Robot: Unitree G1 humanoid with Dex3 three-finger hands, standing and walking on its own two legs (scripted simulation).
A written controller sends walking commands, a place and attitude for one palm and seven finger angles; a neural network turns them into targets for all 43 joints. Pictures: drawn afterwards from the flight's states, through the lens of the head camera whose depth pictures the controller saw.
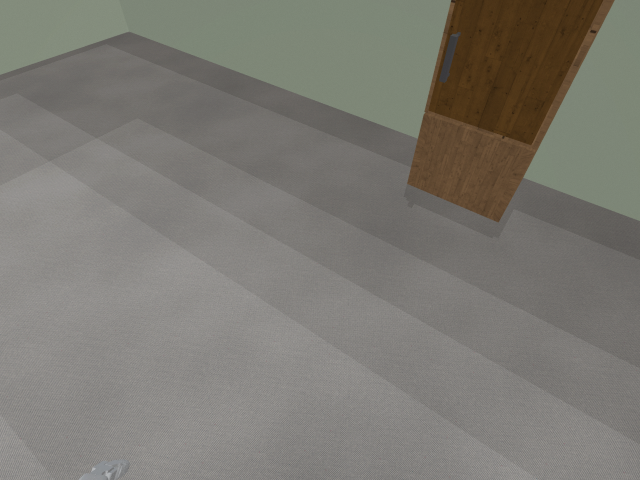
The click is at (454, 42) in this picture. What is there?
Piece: cupboard door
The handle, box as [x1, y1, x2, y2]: [439, 32, 460, 82]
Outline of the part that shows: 460,32 452,34 450,36 439,79 440,81 444,82 449,74 448,71 457,37 460,34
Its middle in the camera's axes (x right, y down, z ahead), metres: +0.48 -0.67 +1.43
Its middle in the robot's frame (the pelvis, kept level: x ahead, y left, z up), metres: +1.53 -0.42 -0.11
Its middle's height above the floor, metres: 0.66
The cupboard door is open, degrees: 0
